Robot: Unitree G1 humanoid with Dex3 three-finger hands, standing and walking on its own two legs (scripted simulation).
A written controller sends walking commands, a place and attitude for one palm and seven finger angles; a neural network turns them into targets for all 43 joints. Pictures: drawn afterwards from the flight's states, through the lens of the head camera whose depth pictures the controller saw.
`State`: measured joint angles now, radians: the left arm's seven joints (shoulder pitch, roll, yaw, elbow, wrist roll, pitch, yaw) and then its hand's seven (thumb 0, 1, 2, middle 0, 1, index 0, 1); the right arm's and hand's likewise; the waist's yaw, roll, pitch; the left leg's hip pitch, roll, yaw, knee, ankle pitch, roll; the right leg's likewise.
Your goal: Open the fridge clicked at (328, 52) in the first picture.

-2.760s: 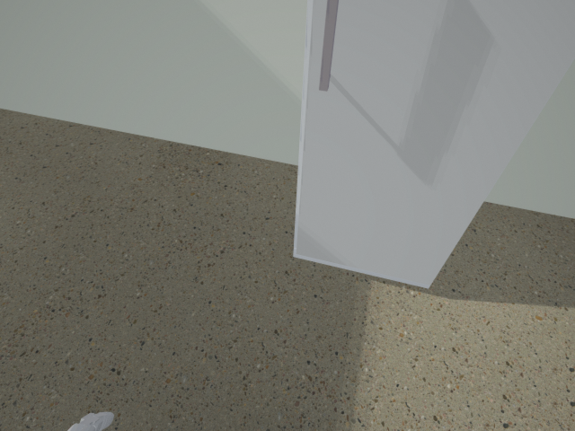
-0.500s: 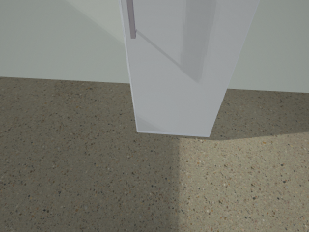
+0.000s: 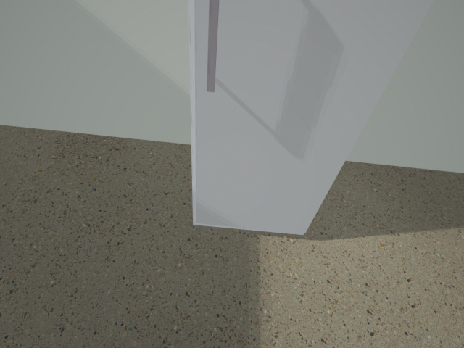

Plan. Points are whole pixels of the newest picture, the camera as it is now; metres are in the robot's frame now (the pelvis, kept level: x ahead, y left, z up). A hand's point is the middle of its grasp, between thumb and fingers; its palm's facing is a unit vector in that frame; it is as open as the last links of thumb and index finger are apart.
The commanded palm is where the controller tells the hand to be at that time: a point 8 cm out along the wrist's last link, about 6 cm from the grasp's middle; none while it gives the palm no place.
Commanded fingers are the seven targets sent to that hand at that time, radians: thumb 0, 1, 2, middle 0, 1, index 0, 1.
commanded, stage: take the last steps up to it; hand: left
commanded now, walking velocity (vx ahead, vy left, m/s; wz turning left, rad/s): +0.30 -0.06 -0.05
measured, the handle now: (214, 4) +0.73 +0.11 +0.27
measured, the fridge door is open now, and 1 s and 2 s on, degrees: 0 0 0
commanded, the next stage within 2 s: come to a stop and stand still in 0.38 s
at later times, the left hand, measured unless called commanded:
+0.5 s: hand (186, 280) +0.30 +0.11 -0.18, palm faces +0.01 -0.99 -0.16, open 7.3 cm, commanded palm none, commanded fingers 0.00 0.90 0.90 -0.20 -0.30 -0.20 -0.30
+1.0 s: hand (165, 298) +0.25 +0.15 -0.18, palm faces +0.05 -0.97 -0.26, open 7.4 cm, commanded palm none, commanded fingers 0.00 0.90 0.90 -0.20 -0.30 -0.20 -0.30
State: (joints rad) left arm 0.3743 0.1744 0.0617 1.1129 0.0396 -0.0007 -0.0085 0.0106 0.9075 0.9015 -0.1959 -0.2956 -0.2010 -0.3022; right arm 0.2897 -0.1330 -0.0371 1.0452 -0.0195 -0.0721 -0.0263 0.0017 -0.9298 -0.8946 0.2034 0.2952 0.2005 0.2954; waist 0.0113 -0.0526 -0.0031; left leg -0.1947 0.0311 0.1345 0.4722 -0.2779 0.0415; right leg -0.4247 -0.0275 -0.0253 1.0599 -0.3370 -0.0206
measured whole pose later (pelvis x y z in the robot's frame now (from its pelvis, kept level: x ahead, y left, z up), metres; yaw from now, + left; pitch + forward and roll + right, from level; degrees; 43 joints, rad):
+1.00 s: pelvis +0.21 -0.05 -0.01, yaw -2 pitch -1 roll +0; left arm 0.23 0.19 0.06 1.00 0.02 0.05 0.03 0.01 0.91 0.90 -0.19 -0.30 -0.20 -0.30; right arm 0.07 -0.16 -0.05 0.97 -0.02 0.02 -0.03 0.00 -0.91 -0.89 0.20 0.30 0.20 0.30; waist 0.02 0.01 0.09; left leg -0.35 0.07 0.11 0.53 -0.15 0.01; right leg -0.31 -0.03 -0.04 0.80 -0.48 0.02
